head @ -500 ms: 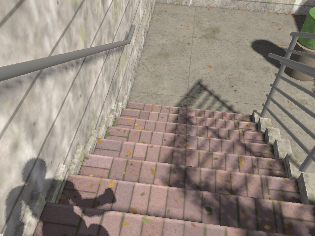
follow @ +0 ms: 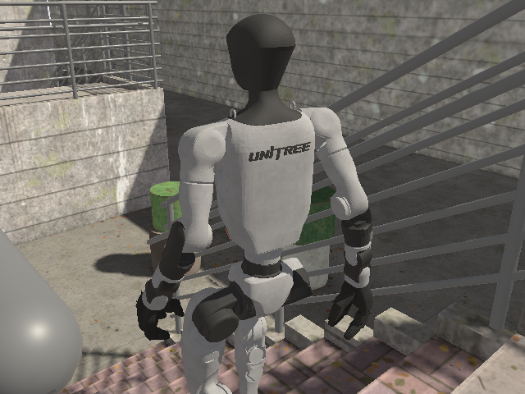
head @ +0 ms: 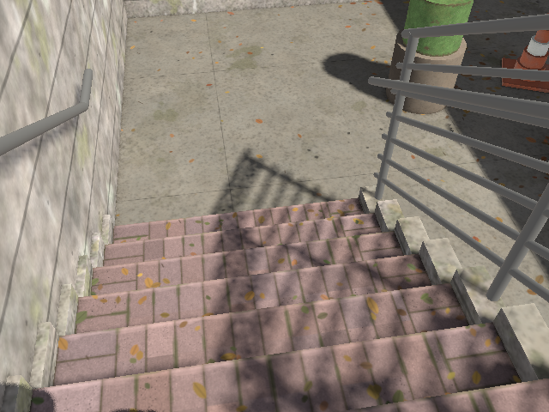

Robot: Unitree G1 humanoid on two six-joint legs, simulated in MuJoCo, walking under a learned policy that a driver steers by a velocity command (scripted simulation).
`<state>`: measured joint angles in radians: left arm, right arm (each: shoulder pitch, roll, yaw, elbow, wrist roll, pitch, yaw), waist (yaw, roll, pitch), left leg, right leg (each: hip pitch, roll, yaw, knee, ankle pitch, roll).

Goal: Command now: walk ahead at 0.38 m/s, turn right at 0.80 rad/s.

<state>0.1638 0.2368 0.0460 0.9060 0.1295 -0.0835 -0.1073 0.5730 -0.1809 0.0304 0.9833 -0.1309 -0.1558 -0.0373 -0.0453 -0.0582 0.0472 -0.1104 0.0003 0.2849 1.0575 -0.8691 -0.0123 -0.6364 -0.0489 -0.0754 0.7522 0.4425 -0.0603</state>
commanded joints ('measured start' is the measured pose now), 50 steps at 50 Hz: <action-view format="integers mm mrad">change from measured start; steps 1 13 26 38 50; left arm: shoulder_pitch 347 227 277 265 443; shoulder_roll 184 206 157 19 108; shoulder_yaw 76 10 -70 -133 -48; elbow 71 -121 -157 -365 -319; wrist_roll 35 -19 -98 -160 -4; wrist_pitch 18 -57 24 97 44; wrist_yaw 8 60 85 -37 115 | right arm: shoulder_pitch -108 -140 -278 -394 -573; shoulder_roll -351 -106 -165 -273 -64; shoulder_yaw -68 -9 -70 -47 -18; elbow -87 -309 -337 -376 -471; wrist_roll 49 56 108 115 66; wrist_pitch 5 90 135 52 65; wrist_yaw -9 58 105 96 44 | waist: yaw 201 -61 92 140 369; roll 45 125 -14 122 -56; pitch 88 -91 -21 -7 39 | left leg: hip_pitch -224 -163 174 -604 -1127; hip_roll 162 -2 46 142 -64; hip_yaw -95 -306 -285 -370 -752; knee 157 185 -872 -871 -311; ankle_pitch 984 877 1278 365 535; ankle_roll -212 -112 9 90 -9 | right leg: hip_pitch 455 -182 -189 -88 519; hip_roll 25 87 104 48 -433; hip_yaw -86 445 539 18 1048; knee -262 -154 349 1314 -81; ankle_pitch -144 -37 -726 -1016 -372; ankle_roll -42 -254 -100 239 -527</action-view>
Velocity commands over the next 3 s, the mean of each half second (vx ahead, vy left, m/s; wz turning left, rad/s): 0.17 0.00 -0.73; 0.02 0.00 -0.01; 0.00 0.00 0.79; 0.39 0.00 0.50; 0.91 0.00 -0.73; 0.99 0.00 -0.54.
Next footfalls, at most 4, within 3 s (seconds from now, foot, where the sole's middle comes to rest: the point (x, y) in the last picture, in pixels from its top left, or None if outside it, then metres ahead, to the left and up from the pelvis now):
0.06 right None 0.19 -0.06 -0.85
0.54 left None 0.40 0.18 -1.02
0.86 right None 0.21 0.03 -0.85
1.44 left None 0.42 0.29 -1.02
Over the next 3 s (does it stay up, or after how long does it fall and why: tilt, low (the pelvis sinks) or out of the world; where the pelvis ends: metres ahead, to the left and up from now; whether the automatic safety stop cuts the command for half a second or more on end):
stays up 1.28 -0.12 -0.77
